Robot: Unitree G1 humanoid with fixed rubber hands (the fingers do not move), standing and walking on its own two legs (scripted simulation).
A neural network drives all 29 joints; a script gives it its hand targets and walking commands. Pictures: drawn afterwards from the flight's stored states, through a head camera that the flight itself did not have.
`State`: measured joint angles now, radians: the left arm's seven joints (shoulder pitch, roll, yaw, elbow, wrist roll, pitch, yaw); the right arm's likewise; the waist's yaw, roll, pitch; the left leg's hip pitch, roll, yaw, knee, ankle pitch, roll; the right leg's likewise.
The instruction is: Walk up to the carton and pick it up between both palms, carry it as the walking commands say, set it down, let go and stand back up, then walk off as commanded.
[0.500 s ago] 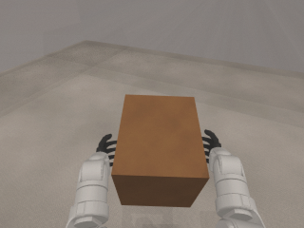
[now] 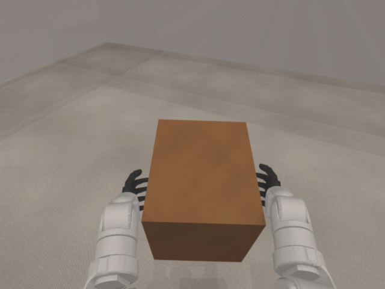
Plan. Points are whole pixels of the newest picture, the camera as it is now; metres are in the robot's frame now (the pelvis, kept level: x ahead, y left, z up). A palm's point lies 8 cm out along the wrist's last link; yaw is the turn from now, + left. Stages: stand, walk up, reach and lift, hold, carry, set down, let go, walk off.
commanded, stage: reach and lift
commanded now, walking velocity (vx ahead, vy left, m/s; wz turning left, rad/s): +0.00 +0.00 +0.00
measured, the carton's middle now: (200, 190) +0.38 +0.00 +0.00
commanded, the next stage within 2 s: hold in 0.52 s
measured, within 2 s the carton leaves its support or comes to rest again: neither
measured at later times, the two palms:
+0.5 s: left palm (131, 203) +0.30 +0.15 +0.06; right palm (275, 199) +0.31 -0.17 +0.06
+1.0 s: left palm (129, 210) +0.28 +0.15 +0.06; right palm (276, 205) +0.29 -0.16 +0.05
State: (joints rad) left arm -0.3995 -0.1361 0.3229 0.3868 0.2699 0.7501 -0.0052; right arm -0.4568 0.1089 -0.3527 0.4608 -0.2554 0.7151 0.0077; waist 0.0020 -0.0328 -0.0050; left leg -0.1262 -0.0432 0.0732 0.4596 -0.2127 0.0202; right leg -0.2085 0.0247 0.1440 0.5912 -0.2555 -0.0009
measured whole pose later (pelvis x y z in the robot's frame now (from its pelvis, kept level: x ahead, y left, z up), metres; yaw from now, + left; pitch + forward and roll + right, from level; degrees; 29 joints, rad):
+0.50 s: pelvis +0.00 +0.00 +0.00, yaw +0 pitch -7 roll +3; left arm -0.35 -0.15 0.28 0.35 0.27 0.76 0.00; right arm -0.39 0.11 -0.35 0.40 -0.26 0.73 0.03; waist 0.00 -0.02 -0.02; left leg -0.12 -0.04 0.07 0.45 -0.21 0.02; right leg -0.20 0.02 0.14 0.58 -0.25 0.00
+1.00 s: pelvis -0.01 +0.00 +0.00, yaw +0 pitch -8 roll +2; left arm -0.32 -0.16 0.28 0.32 0.27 0.77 0.00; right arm -0.37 0.11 -0.33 0.38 -0.26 0.74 0.03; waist 0.00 -0.02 -0.01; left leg -0.12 -0.04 0.06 0.45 -0.20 0.02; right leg -0.19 0.02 0.14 0.57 -0.24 0.00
